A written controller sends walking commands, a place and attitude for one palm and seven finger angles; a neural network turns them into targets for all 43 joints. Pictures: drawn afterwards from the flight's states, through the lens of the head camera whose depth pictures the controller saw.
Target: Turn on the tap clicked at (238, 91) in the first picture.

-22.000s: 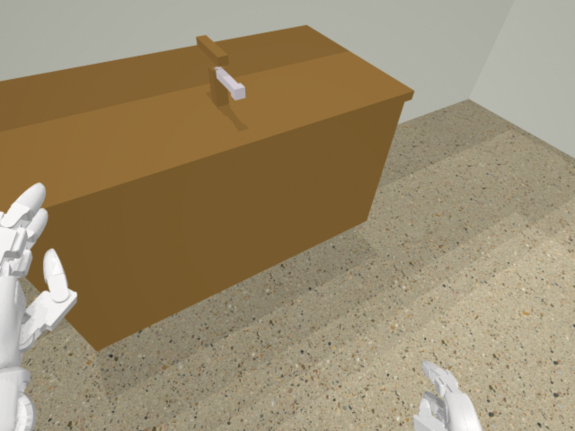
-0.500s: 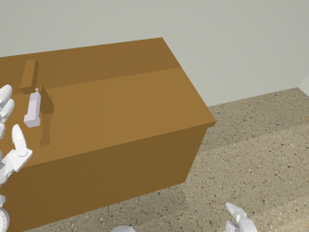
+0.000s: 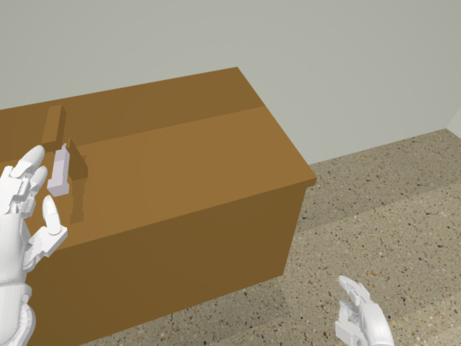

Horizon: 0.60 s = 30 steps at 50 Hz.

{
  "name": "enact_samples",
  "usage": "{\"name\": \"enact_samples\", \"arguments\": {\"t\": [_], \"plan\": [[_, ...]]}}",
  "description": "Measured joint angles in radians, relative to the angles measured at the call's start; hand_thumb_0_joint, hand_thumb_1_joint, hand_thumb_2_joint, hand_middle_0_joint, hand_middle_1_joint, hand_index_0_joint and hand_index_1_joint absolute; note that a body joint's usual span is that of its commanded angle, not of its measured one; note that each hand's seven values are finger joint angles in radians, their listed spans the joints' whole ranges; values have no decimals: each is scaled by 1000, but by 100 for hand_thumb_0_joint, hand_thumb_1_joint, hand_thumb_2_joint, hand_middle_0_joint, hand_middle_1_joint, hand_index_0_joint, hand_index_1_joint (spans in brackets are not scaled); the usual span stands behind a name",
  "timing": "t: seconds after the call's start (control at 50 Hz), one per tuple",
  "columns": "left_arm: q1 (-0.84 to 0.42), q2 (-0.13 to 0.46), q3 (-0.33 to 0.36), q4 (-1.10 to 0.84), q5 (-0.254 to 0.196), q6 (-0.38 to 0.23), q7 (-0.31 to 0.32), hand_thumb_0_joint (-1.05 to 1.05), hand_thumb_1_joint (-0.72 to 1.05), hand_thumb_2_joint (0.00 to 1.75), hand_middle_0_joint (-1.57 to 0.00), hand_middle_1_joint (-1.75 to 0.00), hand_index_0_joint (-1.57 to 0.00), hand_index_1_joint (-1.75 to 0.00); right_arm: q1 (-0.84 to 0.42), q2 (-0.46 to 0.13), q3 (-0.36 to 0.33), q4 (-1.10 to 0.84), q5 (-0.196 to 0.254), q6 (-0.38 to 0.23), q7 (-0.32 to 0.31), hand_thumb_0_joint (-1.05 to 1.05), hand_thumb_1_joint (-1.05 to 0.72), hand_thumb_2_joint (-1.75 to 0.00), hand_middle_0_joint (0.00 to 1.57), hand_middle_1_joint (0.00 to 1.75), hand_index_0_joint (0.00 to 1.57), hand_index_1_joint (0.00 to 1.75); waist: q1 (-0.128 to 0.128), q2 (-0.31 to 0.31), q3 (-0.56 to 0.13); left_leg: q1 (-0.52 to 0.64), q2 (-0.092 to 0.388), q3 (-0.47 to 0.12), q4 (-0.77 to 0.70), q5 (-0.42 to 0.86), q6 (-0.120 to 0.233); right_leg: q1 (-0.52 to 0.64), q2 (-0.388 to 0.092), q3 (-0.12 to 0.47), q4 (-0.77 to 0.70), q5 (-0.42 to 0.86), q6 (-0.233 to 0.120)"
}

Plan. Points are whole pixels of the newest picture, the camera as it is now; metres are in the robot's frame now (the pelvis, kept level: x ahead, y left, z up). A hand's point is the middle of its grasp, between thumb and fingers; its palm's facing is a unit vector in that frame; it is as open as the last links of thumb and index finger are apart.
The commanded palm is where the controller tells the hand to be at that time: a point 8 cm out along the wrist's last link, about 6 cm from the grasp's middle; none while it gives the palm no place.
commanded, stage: come to a stop and stand still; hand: left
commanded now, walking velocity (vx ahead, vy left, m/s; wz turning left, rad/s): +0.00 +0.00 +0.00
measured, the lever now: (58, 186) +0.38 +0.39 +0.05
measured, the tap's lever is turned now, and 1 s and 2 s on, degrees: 0 0 0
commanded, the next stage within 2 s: look again from close up in 1.04 s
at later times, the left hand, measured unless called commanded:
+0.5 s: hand (33, 233) +0.22 +0.30 +0.15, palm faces +0.39 -0.85 -0.35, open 7.4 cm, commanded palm +0.16 +0.32 +0.18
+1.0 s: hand (45, 211) +0.25 +0.29 +0.16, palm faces +0.39 -0.85 -0.35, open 7.4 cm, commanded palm +0.19 +0.32 +0.18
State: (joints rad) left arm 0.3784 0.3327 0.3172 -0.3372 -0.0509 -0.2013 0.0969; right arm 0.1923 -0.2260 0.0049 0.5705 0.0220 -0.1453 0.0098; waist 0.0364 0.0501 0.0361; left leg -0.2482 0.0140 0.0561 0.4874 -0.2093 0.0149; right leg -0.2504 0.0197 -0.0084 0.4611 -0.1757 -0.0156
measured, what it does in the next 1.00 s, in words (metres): shifts its weight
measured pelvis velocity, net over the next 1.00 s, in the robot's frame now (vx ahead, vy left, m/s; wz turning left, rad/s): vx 0.04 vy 0.04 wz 0.03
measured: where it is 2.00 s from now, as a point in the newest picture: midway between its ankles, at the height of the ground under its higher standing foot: outside the picture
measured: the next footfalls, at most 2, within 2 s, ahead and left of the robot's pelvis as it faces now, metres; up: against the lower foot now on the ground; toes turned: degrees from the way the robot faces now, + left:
none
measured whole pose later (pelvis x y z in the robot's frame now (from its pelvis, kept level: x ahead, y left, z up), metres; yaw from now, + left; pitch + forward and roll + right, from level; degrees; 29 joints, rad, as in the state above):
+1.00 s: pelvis +0.04 +0.04 +0.00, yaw +2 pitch -1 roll -1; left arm 0.42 0.36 0.34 -0.47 -0.03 -0.21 0.10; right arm 0.18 -0.19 0.02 0.56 0.00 -0.11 -0.02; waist 0.03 -0.04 0.05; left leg -0.20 -0.04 0.02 0.44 -0.23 0.06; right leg -0.17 0.00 0.01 0.37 -0.19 0.03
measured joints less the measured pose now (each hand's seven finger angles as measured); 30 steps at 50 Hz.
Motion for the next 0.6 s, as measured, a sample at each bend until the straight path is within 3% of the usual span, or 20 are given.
{"name": "enact_samples", "arguments": {"t": [0.08,0.2,0.28,0.42,0.6], "plan": [[63,-8,-60,-20,16,20,-19,1,89,90,-21,-30,-21,-30,26,12,11,3,-10,17,-26,1,-90,-90,21,30,20,30,0,-59,-11,-2,-8,-9,0,-14,9,1,1,6,-14,13,1],[-22,37,11,-62,31,5,7,1,89,90,-21,-30,-22,-30,55,16,17,4,-22,0,-42,1,-90,-90,20,30,20,30,12,-120,21,-4,-3,-24,-14,17,19,15,14,5,-45,-16,11],[-74,48,49,-112,38,-31,21,1,89,90,-21,-30,-21,-30,55,17,15,5,-22,-24,-29,1,-90,-90,20,30,20,30,7,-129,34,1,-16,-18,-10,32,30,21,3,15,-45,11,18],[-2,35,21,-86,51,-58,4,1,89,90,-20,-30,-21,-30,63,47,29,9,-20,-22,-13,1,-90,-90,20,30,20,30,-12,-106,-8,13,-42,-5,-24,18,51,32,-13,44,-59,18,34],[-8,10,19,-70,56,-27,1,1,89,90,-21,-30,-21,-30,51,70,50,25,-31,-24,-12,1,-90,-90,21,30,20,30,14,-110,22,27,-53,-19,-31,3,60,59,-22,36,-85,22,49]]}}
